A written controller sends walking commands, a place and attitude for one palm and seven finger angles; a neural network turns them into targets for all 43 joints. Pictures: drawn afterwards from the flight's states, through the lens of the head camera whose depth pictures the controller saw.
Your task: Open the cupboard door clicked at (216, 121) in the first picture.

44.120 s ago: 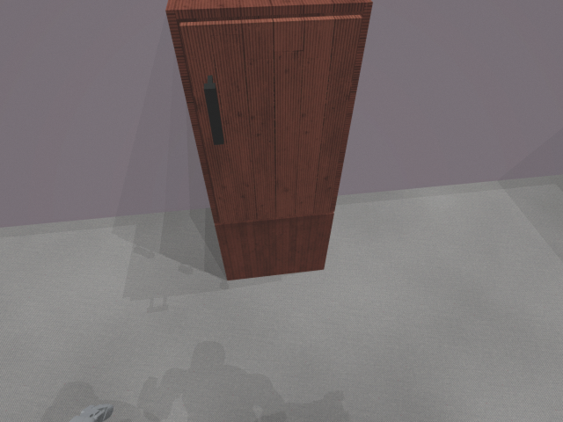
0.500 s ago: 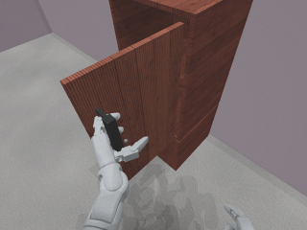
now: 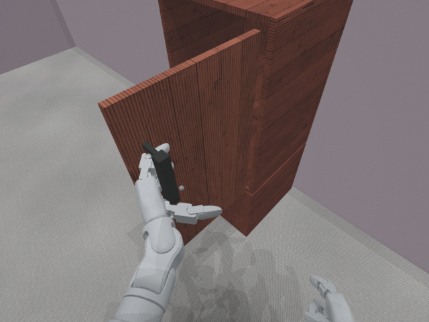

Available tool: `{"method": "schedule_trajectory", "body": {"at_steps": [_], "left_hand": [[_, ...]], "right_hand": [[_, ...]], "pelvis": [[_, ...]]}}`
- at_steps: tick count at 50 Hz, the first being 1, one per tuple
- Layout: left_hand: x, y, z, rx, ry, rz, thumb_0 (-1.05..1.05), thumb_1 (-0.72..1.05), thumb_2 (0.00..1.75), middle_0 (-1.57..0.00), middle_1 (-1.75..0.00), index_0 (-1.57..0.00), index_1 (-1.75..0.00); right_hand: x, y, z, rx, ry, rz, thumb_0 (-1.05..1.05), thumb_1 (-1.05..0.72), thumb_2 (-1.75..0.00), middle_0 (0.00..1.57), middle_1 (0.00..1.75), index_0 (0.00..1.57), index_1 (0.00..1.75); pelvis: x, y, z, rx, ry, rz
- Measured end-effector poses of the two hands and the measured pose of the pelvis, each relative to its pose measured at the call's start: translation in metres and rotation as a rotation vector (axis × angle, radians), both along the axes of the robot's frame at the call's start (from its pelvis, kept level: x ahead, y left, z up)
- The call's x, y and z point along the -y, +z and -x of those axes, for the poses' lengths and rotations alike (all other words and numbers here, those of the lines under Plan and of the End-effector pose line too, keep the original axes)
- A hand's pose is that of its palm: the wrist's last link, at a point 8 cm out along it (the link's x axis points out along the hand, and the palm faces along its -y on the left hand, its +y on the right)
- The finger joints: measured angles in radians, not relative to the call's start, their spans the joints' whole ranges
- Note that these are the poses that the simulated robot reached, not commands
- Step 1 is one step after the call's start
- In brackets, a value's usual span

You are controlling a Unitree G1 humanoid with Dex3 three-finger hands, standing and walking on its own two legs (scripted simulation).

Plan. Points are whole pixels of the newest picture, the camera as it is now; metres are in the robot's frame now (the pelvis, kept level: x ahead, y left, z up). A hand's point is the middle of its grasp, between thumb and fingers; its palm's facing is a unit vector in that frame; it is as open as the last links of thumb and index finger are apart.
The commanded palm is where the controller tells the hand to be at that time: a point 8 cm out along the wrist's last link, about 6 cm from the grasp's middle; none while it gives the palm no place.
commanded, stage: slide the hand sideways off the handle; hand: left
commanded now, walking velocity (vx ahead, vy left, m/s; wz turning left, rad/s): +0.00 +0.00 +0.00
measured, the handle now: (160, 174) +0.37 +0.13 +0.08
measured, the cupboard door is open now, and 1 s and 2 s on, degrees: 88 89 89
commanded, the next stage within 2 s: draw the hand back to the body in 1.20 s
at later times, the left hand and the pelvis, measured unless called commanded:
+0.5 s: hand (172, 209) +0.30 +0.10 +0.08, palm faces -0.05 -1.00 +0.00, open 16.3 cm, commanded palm +0.26 +0.16 +0.07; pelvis +0.00 +0.02 +0.00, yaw -2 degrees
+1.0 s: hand (139, 238) +0.24 +0.14 +0.07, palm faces +0.02 -1.00 -0.04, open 16.3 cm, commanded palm +0.21 +0.20 +0.07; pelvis +0.03 +0.01 -0.01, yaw +0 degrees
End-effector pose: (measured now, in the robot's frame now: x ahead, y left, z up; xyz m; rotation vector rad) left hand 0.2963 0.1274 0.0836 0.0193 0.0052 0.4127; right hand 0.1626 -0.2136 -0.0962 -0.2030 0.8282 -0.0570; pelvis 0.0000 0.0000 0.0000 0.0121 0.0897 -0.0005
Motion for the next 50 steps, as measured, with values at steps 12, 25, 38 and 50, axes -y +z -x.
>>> {"method": "schedule_trajectory", "body": {"at_steps": [12, 25, 38, 50], "left_hand": [[-0.025, -0.002, 0.001, 0.013, -0.504, -0.026, -0.02, -0.51, 0.3, -0.23, -0.38, -0.17, -0.39], [-0.025, -0.008, 0.018, 0.01, -0.464, 0.018, -0.02, -0.5, 0.3, -0.16, -0.32, -0.16, -0.31], [-0.047, -0.009, 0.043, -0.016, -0.442, 0.01, -0.02, -0.5, 0.3, -0.19, -0.32, -0.19, -0.32], [-0.071, -0.009, 0.077, -0.033, -0.392, -0.015, -0.02, -0.5, 0.3, -0.17, -0.31, -0.17, -0.31]], "right_hand": [[-0.008, 0.0, 0.021, 0.036, -0.02, -0.011, 0.01, -0.91, -0.9, 0.2, 0.3, 0.2, 0.3], [-0.013, 0.012, 0.018, 0.074, -0.037, -0.034, 0.01, -0.91, -0.9, 0.2, 0.3, 0.2, 0.3], [-0.013, 0.019, -0.023, 0.139, -0.017, -0.028, 0.01, -0.91, -0.9, 0.2, 0.3, 0.2, 0.3], [-0.009, 0.019, -0.042, 0.188, 0.014, -0.017, 0.01, -0.91, -0.9, 0.2, 0.3, 0.2, 0.3]], "pelvis": [[-0.013, -0.001, 0.008, 0.026, 0.001, 0.005], [-0.021, 0.001, -0.005, 0.012, -0.042, 0.001], [-0.017, -0.001, -0.023, -0.012, -0.03, 0.011], [-0.011, -0.009, -0.032, -0.035, -0.006, 0.017]]}}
